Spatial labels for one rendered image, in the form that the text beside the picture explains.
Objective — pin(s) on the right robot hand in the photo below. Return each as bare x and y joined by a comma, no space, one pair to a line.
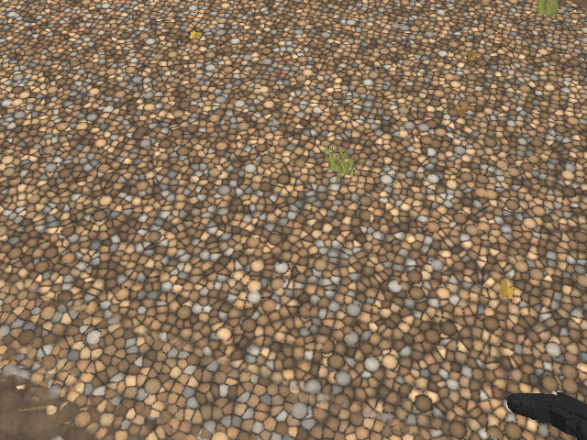
561,411

